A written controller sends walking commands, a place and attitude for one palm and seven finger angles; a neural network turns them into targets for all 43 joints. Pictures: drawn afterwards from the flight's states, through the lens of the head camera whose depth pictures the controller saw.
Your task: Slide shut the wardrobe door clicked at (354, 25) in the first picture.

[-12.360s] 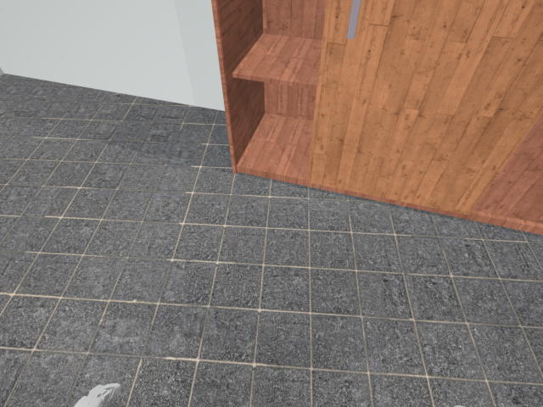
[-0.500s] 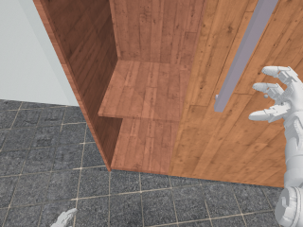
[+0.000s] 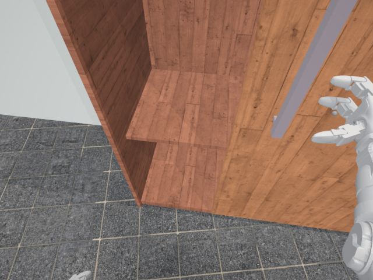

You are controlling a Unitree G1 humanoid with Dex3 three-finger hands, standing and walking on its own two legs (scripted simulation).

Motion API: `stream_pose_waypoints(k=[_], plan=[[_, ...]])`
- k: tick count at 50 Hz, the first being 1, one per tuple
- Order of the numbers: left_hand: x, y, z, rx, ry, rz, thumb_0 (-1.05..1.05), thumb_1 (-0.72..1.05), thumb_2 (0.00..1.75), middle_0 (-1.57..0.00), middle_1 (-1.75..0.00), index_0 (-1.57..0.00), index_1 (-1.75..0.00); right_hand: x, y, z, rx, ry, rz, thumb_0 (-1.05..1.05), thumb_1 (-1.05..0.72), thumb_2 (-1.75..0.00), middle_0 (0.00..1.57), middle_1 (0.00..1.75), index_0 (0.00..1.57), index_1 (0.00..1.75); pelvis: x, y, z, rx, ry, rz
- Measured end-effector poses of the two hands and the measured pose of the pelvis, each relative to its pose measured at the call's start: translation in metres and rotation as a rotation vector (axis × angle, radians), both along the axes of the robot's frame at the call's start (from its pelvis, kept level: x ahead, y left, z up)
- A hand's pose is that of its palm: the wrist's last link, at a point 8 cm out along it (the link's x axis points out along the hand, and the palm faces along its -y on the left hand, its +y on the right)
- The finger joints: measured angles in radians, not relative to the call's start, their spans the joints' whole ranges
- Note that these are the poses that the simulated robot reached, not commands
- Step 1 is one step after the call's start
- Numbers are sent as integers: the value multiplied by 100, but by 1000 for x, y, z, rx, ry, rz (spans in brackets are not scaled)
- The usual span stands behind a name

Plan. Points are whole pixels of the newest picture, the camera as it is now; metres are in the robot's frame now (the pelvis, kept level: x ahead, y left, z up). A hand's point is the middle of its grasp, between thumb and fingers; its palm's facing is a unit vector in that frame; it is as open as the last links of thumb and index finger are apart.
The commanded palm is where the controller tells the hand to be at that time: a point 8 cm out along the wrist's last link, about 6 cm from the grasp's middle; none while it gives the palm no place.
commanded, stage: move the hooked fingers beside the handle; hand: right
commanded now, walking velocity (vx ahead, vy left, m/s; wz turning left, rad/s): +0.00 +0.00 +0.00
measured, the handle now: (301, 72) +0.50 -0.15 +0.20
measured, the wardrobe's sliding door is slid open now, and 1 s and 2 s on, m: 0.39 0.39 0.39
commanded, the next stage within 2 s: feel for the door with the fingertips in 1.42 s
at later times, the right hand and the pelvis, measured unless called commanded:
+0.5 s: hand (334, 116) +0.44 -0.22 +0.15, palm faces +0.02 +1.00 -0.02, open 14.0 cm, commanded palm +0.41 -0.26 +0.14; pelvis +0.00 +0.00 +0.00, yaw -1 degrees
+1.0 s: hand (331, 117) +0.44 -0.22 +0.14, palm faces +0.02 +1.00 -0.01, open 14.0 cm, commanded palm +0.41 -0.27 +0.14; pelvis +0.00 +0.00 +0.00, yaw +0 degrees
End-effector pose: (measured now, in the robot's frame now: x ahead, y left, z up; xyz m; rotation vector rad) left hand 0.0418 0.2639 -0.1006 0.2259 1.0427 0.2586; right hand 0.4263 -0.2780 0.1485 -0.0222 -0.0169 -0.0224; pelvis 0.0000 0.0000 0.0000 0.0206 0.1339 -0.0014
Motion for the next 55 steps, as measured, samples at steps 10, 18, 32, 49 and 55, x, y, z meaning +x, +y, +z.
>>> stream_pose_waypoints(k=[10,18,32,49,55], plan=[[19,-4,0,-12,-38,-24,1,91,90,-20,-30,-20,-30,-5,5,-6,12,23,20,-2,50,-30,30,120,30,120,3,-3,0,1,0,-5],[31,-8,3,-18,-73,-35,1,91,90,-20,-30,-20,-30,-9,7,-2,-1,-15,-1,-2,50,-30,30,120,30,120,3,-3,0,-1,-11,-3],[30,-7,0,-22,-67,-56,1,91,90,-20,-30,-20,-30,-15,14,-8,-1,28,11,-2,50,-30,30,120,30,120,-3,-1,0,-2,-19,-16],[5,2,-2,-22,-19,-7,1,91,90,-20,-30,-20,-30,-8,9,-2,12,27,3,-2,50,-30,31,120,30,120,0,4,0,-5,-12,1],[8,5,0,-8,-19,-12,1,91,90,-20,-30,-20,-30,-17,3,-6,-16,8,-7,-2,50,-30,30,120,30,120,-1,5,0,-2,-14,-4]])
